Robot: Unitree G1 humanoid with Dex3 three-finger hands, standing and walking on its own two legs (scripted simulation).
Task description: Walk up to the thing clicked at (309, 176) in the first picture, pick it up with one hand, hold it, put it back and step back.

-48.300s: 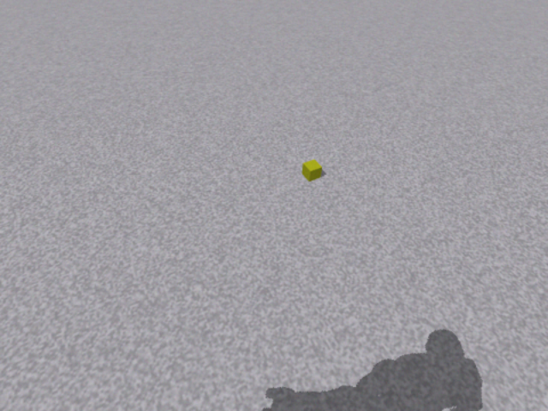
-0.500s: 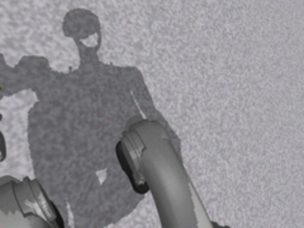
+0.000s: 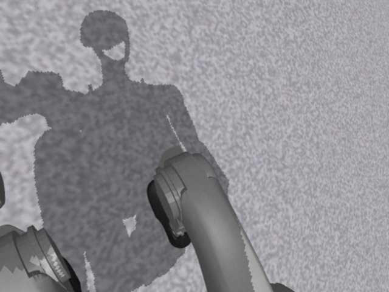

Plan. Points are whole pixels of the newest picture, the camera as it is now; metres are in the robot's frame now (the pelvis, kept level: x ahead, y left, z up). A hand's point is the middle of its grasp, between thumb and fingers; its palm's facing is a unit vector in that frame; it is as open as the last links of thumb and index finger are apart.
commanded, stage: rest palm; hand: left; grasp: from above
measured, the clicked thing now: out of the picture +0.51 +0.21 -0.29
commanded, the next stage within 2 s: close in 0.76 s
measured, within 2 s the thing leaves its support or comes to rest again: neither
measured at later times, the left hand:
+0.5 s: hand out of the picture +0.50 +0.21 -0.26, palm faces -0.38 -0.23 -0.89, open 12.9 cm
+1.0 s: hand out of the picture +0.51 +0.20 -0.26, palm faces -0.37 -0.24 -0.90, open 12.5 cm
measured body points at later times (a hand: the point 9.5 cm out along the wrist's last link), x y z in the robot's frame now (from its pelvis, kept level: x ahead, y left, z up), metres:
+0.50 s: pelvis +0.00 +0.00 +0.00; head +0.31 +0.10 +0.31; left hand +0.52 +0.22 -0.21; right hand -0.03 -0.24 -0.03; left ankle +0.06 +0.13 -0.29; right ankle +0.14 -0.15 -0.29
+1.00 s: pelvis +0.00 +0.00 +0.00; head +0.31 +0.10 +0.31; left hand +0.53 +0.21 -0.21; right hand -0.03 -0.23 -0.03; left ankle +0.06 +0.13 -0.29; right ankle +0.14 -0.15 -0.29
